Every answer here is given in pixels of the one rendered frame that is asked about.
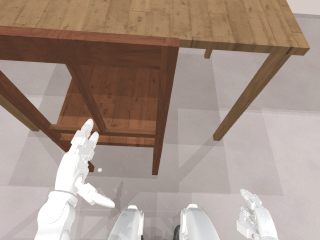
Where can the robot left thigh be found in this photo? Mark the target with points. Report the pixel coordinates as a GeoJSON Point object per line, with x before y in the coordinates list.
{"type": "Point", "coordinates": [128, 226]}

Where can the robot left forearm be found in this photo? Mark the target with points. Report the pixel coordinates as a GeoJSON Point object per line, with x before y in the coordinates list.
{"type": "Point", "coordinates": [56, 216]}

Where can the robot right shin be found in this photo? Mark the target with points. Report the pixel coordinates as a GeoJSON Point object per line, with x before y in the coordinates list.
{"type": "Point", "coordinates": [185, 237]}

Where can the robot left hand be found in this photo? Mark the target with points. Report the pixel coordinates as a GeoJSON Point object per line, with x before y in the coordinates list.
{"type": "Point", "coordinates": [75, 162]}

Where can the robot right hand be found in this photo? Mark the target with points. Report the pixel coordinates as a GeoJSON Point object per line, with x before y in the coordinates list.
{"type": "Point", "coordinates": [260, 223]}

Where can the chair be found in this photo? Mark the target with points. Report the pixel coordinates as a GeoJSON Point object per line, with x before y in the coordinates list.
{"type": "Point", "coordinates": [123, 82]}

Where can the table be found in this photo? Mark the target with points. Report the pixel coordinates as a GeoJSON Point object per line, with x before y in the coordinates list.
{"type": "Point", "coordinates": [257, 26]}

